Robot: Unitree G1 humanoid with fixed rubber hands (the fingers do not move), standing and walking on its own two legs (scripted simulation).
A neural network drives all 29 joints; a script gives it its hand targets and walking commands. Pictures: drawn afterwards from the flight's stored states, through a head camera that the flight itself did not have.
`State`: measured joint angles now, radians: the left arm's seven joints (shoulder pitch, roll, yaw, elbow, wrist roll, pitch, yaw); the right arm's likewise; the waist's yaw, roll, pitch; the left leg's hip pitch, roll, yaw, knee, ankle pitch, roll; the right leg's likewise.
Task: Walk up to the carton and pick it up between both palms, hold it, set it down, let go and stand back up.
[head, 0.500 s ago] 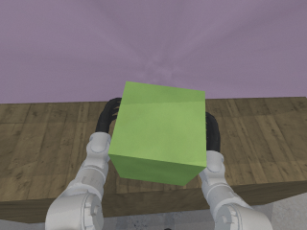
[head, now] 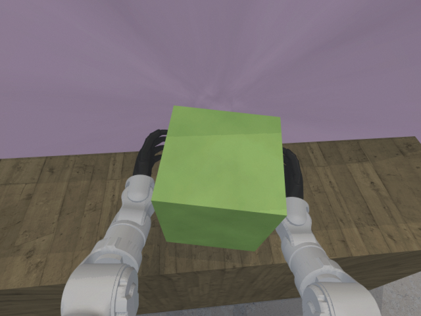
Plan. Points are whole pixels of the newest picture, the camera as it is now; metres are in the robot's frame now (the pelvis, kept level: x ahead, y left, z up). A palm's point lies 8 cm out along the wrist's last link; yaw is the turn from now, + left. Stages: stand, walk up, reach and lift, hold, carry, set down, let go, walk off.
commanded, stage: reach and lift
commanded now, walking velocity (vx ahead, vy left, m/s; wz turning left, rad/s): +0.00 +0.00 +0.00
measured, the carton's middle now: (217, 185) +0.37 -0.03 +0.00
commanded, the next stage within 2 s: hold in 1.72 s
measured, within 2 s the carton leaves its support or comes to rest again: neither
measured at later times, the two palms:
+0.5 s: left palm (115, 155) +0.36 +0.15 +0.13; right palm (288, 162) +0.34 -0.15 +0.11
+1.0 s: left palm (115, 142) +0.36 +0.14 +0.17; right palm (298, 147) +0.35 -0.16 +0.14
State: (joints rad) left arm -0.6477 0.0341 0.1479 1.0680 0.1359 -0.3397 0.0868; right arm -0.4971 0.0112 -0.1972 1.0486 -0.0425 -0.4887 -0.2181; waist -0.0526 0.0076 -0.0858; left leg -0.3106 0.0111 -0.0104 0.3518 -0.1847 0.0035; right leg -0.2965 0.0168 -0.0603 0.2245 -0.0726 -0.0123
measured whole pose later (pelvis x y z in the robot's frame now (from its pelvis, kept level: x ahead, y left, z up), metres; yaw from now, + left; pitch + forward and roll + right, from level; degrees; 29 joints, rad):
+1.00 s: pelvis -0.02 -0.01 +0.00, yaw +1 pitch -7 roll -1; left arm -0.62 -0.04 0.29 0.27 0.31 0.55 0.00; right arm -0.65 -0.02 -0.09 0.63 0.08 0.22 -0.16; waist -0.08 -0.05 0.06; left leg -0.03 0.00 -0.03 0.32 -0.18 0.00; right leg -0.03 0.01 -0.08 0.25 -0.10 -0.01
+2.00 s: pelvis -0.03 +0.00 +0.00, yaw +1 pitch -8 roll -1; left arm -0.68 -0.03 0.30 0.24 0.32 0.65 -0.01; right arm -0.70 -0.04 -0.08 0.62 0.13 0.28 -0.17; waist -0.09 -0.05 0.07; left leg -0.02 0.00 -0.03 0.35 -0.19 0.01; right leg -0.02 0.00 -0.08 0.26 -0.10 -0.01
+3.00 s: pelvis -0.02 +0.00 +0.00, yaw +2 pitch -10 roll -1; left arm -0.63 -0.03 0.30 0.07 0.34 0.76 -0.05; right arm -0.68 -0.05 -0.01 0.49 0.20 0.39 -0.21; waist -0.09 -0.05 0.07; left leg 0.02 0.00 -0.04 0.35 -0.19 0.00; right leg 0.03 0.01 -0.08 0.26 -0.11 -0.01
